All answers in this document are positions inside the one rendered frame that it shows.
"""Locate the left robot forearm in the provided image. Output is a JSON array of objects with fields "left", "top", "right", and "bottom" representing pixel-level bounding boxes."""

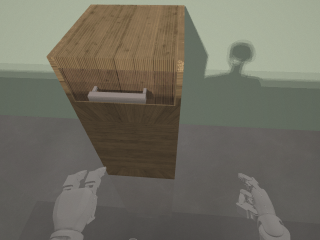
[{"left": 49, "top": 229, "right": 84, "bottom": 240}]

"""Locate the robot left hand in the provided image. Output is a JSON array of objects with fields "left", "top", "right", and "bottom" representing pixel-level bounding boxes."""
[{"left": 52, "top": 166, "right": 107, "bottom": 233}]

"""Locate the right robot forearm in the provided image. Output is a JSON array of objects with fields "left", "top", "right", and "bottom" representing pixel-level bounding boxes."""
[{"left": 257, "top": 214, "right": 291, "bottom": 240}]

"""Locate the robot right hand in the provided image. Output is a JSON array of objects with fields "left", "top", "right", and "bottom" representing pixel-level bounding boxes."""
[{"left": 236, "top": 173, "right": 276, "bottom": 222}]

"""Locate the handle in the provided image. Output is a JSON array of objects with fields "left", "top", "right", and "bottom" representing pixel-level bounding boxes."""
[{"left": 87, "top": 86, "right": 147, "bottom": 104}]

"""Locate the cabinet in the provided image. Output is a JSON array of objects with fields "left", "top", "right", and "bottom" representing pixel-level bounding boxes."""
[{"left": 46, "top": 4, "right": 185, "bottom": 180}]

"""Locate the drawer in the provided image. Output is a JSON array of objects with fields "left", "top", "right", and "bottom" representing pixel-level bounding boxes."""
[{"left": 60, "top": 68, "right": 176, "bottom": 105}]

